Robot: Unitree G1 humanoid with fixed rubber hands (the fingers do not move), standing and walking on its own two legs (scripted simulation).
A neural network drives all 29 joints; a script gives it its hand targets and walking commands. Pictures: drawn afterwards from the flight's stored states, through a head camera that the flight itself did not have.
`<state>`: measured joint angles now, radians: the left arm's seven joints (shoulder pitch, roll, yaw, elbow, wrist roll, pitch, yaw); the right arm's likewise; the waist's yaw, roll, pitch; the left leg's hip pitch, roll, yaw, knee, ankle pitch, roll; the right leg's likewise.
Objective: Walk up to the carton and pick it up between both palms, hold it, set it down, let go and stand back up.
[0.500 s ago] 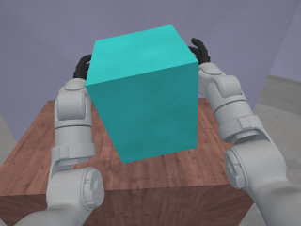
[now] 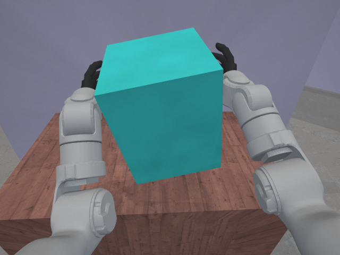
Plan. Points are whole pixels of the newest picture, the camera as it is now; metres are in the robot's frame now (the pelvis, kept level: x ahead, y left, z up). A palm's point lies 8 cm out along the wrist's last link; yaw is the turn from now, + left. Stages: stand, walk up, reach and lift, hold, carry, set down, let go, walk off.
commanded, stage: hold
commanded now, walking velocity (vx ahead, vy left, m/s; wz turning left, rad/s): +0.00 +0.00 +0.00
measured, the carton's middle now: (164, 107) +0.37 +0.00 +0.24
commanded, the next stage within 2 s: none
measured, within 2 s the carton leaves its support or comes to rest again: neither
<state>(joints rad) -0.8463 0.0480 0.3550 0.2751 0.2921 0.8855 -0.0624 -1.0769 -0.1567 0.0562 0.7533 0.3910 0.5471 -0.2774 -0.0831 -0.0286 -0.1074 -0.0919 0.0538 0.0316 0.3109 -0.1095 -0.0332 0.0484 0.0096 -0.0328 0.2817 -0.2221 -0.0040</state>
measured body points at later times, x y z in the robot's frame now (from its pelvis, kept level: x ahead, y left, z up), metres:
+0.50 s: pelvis +0.00 +0.00 +0.00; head -0.09 +0.02 +0.44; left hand +0.38 +0.16 +0.28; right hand +0.39 -0.13 +0.31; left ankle +0.04 +0.14 -0.75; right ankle -0.03 -0.11 -0.75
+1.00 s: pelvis +0.00 +0.00 +0.00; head -0.09 +0.02 +0.44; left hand +0.38 +0.16 +0.28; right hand +0.39 -0.13 +0.31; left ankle +0.04 +0.14 -0.75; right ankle -0.03 -0.11 -0.75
